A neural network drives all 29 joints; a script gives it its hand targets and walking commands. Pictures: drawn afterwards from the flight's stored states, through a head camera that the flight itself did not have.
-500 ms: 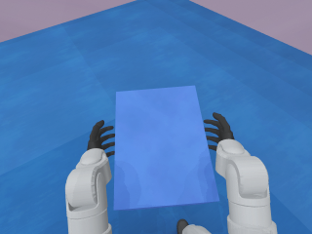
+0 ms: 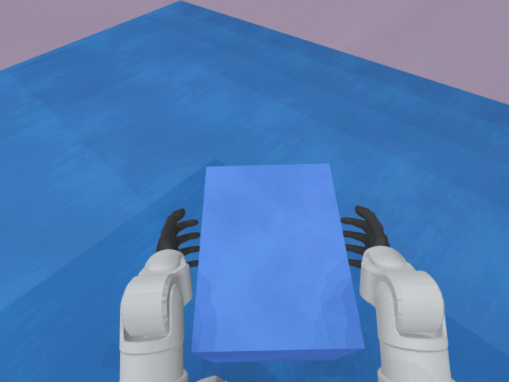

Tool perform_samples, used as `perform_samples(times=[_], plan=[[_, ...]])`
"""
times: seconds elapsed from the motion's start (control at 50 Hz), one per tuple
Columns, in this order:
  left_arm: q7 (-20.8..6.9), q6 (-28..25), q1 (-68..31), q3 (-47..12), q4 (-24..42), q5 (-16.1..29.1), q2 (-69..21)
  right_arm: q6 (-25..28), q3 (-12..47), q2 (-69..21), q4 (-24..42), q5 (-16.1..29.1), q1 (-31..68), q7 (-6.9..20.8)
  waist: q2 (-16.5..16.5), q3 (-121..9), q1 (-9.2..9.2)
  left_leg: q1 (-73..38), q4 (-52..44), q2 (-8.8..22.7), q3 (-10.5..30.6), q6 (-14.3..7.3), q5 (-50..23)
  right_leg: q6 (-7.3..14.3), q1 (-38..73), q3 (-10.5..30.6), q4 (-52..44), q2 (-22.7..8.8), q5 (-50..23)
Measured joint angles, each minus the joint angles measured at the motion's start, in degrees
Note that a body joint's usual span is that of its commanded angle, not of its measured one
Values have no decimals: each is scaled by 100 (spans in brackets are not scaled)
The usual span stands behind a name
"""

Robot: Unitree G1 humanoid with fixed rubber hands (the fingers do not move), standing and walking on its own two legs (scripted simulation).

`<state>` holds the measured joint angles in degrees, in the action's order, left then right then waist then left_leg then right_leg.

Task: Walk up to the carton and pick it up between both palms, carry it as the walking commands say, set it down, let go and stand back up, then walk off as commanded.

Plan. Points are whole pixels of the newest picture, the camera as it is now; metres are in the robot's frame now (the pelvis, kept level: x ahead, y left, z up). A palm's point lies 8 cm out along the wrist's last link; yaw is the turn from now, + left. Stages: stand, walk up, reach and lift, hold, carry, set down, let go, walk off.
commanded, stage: carry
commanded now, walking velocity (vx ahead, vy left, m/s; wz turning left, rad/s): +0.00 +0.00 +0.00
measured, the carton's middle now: (270, 264) +0.30 -0.01 -0.01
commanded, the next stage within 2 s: hold in 1.68 s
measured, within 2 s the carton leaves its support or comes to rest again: neither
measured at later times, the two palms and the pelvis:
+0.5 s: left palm (139, 315) +0.19 +0.15 +0.11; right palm (374, 289) +0.19 -0.13 +0.11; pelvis -0.07 +0.01 +0.00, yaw +0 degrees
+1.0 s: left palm (154, 321) +0.18 +0.13 +0.11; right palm (394, 298) +0.18 -0.15 +0.10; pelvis -0.08 -0.01 +0.00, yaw +1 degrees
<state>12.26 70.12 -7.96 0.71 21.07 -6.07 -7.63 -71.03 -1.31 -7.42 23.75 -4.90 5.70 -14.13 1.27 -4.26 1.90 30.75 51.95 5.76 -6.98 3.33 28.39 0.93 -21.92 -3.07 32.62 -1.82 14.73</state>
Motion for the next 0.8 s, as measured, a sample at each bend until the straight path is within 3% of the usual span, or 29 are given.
perform_samples(times=[0.1,0.18,0.22,0.26,0.32,0.38,0.46,0.64,0.8], plan=[[29,-71,139,134,222,-22,11,-44,176,1,144,125,24,-6,-71,-4,44,-92,128,-259,137,-35,-289,27,-23,30,-276,-34,-346],[54,-26,95,116,289,13,8,0,138,-10,31,31,170,-13,-154,-180,-127,-697,-991,-402,69,-95,-305,3,-163,-8,-307,-63,-486],[69,24,78,73,287,24,8,-2,81,-20,-66,-31,253,-8,-151,-276,-187,-1186,-1964,-412,-34,-129,-706,-39,-249,-63,-242,-50,-507],[93,55,109,86,247,21,15,16,86,-28,-220,-67,284,26,-280,-317,-222,-1233,-2241,-473,-85,-363,-1422,-105,-309,-52,-141,-115,-394],[109,185,218,89,239,30,20,-27,111,-19,-374,-102,225,115,-275,-380,-304,-1242,-2322,-407,-70,-542,-1473,-132,-400,-31,320,-32,346],[125,248,148,68,216,33,17,-31,81,-16,-347,-125,183,155,-292,-379,-326,-1226,-2414,-361,-45,-537,-1547,-87,-382,27,653,-1,396],[143,241,-54,74,170,9,-2,-5,17,-22,-274,-122,243,136,-371,-397,-298,-1061,-2273,-401,-120,-509,-1549,-55,51,12,-108,-98,-130],[80,143,-210,147,-167,-89,-24,-129,16,-23,-270,-90,274,58,-70,-340,-103,-971,-2198,-272,-115,-412,-1612,-74,59,-24,-217,1,-216],[62,124,-222,199,-174,-80,-26,-141,44,-32,-313,-136,346,46,-82,-346,-176,-944,-2251,-234,-63,-353,-1698,4,28,-77,-232,40,-257]])
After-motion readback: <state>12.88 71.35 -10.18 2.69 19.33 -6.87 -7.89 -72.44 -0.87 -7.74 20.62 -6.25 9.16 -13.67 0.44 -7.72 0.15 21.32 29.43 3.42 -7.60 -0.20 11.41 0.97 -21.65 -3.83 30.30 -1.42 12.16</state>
